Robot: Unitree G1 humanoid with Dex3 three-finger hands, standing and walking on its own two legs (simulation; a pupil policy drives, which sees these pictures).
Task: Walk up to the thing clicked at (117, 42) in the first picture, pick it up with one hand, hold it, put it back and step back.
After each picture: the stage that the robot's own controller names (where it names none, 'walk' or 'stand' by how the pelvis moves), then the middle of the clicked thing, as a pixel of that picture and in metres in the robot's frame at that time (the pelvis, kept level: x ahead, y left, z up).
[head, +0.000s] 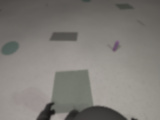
stand; (115, 46) +1.45 -0.49 -0.66
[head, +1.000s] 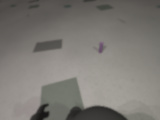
walk; (100, 47) +1.38 -0.07 -0.63
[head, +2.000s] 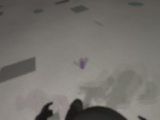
walk; (81, 63) +0.87 +0.23 -0.65
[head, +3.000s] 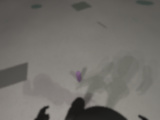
walk; (78, 76) +0.56 +0.23 -0.64
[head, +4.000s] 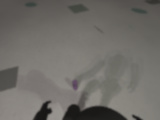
stand; (75, 85) +0.45 +0.18 -0.64
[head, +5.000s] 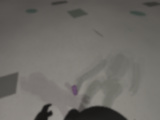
stand; (74, 90) +0.41 +0.19 -0.65
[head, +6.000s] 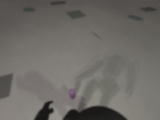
stand; (72, 94) +0.36 +0.19 -0.65
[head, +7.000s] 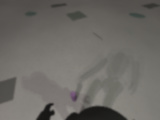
stand; (73, 96) +0.34 +0.20 -0.66
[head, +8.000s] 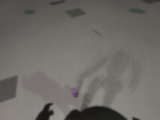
stand; (74, 93) +0.36 +0.21 -0.66
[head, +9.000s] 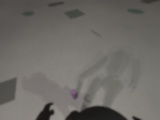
stand; (74, 94) +0.35 +0.22 -0.66
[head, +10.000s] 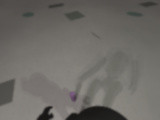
stand; (73, 96) +0.33 +0.22 -0.66
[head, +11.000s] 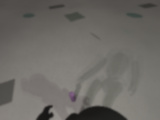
stand; (72, 97) +0.33 +0.22 -0.66
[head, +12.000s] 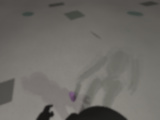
stand; (72, 96) +0.32 +0.22 -0.66
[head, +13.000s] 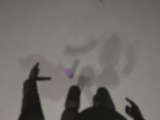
go down; (69, 74) +0.39 +0.20 -0.49
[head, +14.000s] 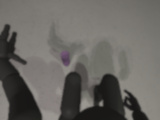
go down; (65, 59) +0.45 +0.21 -0.28
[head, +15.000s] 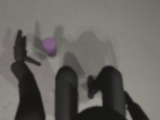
close in; (51, 49) +0.44 +0.24 -0.19
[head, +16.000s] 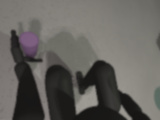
close; (30, 47) +0.43 +0.26 -0.16
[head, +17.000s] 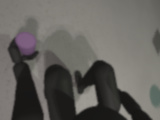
lift; (27, 48) +0.42 +0.27 -0.17
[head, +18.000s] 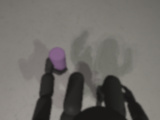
lift; (60, 63) +0.33 +0.23 -0.03
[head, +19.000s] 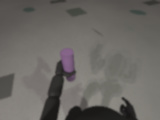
hold; (69, 67) +0.33 +0.16 +0.08
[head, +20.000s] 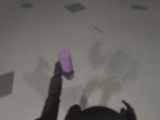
hold; (67, 67) +0.34 +0.17 +0.05
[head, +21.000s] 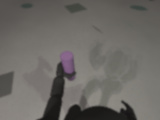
crouch; (69, 68) +0.34 +0.16 +0.05
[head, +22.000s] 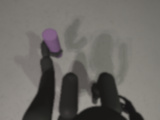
crouch; (54, 46) +0.46 +0.22 -0.05
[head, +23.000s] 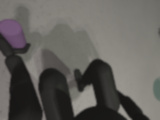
lower; (17, 41) +0.47 +0.28 -0.17
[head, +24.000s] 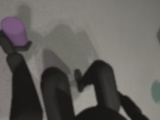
lower; (19, 38) +0.47 +0.29 -0.17
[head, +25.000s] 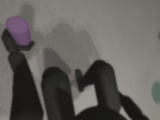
lower; (22, 38) +0.47 +0.28 -0.17
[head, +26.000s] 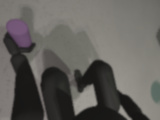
lower; (23, 40) +0.46 +0.27 -0.17
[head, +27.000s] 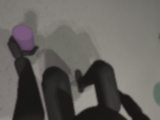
loosen; (27, 43) +0.45 +0.27 -0.17
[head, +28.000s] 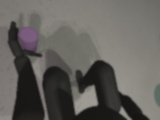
withdraw; (30, 44) +0.45 +0.26 -0.18
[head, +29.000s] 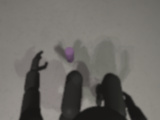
walk; (70, 56) +0.47 +0.20 -0.27
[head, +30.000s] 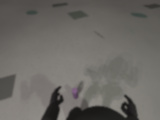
stand; (75, 93) +0.38 +0.17 -0.59
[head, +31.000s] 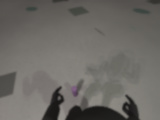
stand; (74, 91) +0.38 +0.18 -0.60
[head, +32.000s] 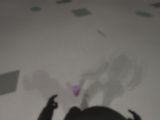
stand; (75, 91) +0.39 +0.18 -0.62
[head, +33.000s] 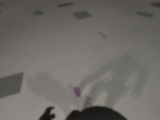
walk; (77, 92) +0.40 +0.18 -0.65
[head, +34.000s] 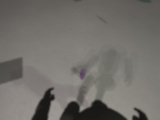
walk; (82, 74) +0.54 +0.08 -0.63
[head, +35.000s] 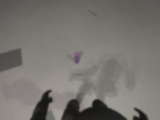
walk; (76, 58) +0.83 +0.19 -0.64
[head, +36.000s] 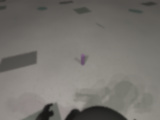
stand; (82, 59) +1.01 +0.18 -0.64
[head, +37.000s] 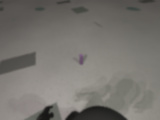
stand; (81, 59) +1.01 +0.20 -0.66
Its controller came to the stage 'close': yes
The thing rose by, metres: 0.70
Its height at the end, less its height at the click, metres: +0.00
